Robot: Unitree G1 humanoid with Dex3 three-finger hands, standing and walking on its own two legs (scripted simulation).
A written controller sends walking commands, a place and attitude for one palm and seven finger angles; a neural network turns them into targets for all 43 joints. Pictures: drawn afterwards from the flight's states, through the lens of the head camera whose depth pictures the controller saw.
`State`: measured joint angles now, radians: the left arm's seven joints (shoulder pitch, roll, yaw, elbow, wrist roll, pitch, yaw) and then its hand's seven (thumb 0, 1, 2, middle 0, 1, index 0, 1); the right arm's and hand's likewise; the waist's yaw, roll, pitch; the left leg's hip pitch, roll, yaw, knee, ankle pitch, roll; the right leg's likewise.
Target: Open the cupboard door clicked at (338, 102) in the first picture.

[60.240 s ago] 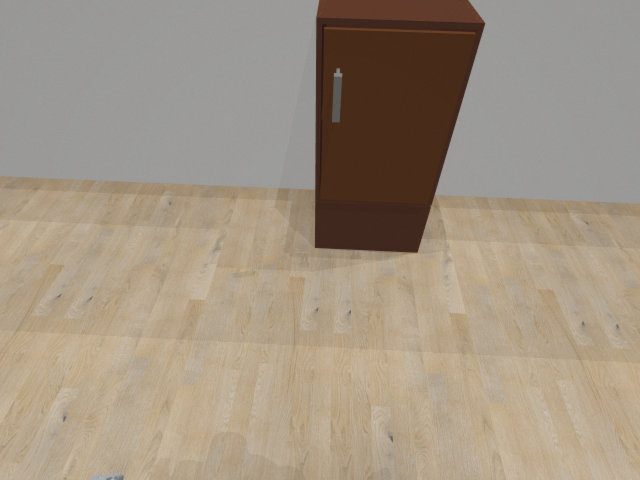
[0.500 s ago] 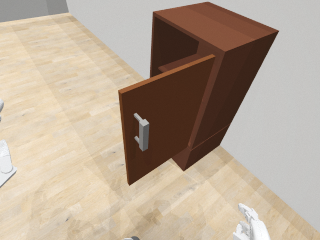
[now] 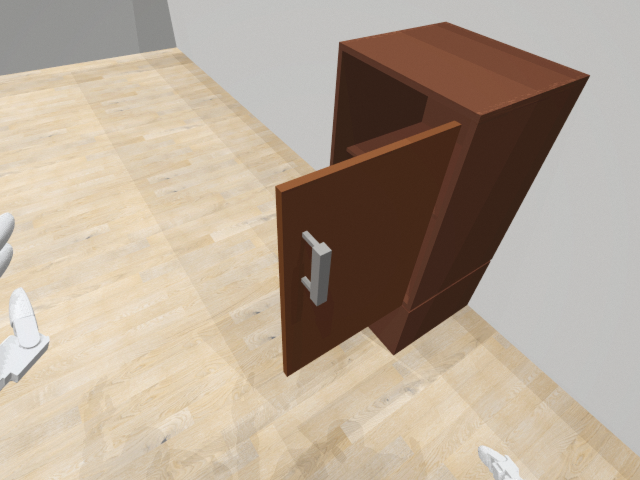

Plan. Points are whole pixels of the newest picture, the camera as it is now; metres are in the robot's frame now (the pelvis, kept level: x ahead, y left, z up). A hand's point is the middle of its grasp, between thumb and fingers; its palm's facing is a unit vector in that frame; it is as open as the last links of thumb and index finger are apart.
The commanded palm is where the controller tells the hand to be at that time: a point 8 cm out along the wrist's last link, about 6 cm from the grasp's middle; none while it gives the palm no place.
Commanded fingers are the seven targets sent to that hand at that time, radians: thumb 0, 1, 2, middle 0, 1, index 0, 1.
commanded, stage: stop stepping back and stand still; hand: left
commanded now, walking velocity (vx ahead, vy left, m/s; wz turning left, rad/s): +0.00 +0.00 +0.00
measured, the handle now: (313, 268) +0.48 +0.05 -0.04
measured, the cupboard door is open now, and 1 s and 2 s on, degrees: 90 90 90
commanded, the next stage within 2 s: let the arm hang, fingers relaxed in 0.30 s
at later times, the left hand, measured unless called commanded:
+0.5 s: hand (87, 404) +0.19 +0.28 +0.04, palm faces +0.22 -0.84 -0.50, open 7.4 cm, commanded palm none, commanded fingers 0.00 0.90 0.90 -0.20 -0.30 -0.20 -0.30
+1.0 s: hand out of the picture -0.11 +0.18 -0.16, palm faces +0.06 -0.98 -0.21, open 7.3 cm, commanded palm none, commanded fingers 0.00 0.90 0.90 -0.20 -0.30 -0.20 -0.30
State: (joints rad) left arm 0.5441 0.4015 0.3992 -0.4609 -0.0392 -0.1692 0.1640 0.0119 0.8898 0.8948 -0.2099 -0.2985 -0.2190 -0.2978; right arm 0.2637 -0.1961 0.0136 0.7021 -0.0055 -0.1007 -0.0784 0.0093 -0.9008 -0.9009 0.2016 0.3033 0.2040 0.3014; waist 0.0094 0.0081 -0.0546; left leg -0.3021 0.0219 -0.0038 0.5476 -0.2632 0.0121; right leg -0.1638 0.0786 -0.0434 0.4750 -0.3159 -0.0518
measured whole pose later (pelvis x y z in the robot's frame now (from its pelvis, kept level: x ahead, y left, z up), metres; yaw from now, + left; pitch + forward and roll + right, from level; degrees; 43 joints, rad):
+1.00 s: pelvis -0.03 +0.00 +0.01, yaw +1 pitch -2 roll -1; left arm 0.38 0.16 0.01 1.18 0.01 0.02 0.03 0.01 0.93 0.89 -0.20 -0.30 -0.20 -0.29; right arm 0.31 -0.13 0.01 1.15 -0.02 0.03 -0.03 0.00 -0.91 -0.90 0.20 0.30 0.20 0.30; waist 0.01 0.02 0.07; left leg -0.26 -0.01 -0.01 0.43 -0.14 0.02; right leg -0.14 0.04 -0.05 0.42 -0.25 -0.05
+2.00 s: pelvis -0.01 -0.01 +0.01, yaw +1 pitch -2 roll +0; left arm 0.32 0.11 0.01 1.16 0.01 -0.01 0.04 0.00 0.91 0.90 -0.19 -0.30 -0.20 -0.29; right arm 0.27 -0.13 0.01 1.17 -0.02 0.00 -0.04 0.00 -0.92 -0.90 0.19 0.30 0.20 0.30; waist 0.00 0.01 0.05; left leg -0.21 -0.02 0.00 0.41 -0.17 0.01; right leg -0.10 0.04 -0.05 0.41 -0.28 -0.05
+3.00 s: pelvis +0.02 -0.03 +0.01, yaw +1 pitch -2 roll +1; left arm 0.32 0.12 0.01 1.14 0.00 -0.01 0.05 0.00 0.91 0.90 -0.20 -0.30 -0.20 -0.29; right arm 0.26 -0.13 0.00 1.17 -0.02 0.00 -0.05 0.00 -0.91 -0.90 0.19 0.30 0.20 0.30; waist 0.01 -0.01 0.05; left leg -0.18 0.01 -0.01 0.42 -0.21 -0.02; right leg -0.05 0.07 -0.05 0.38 -0.30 -0.08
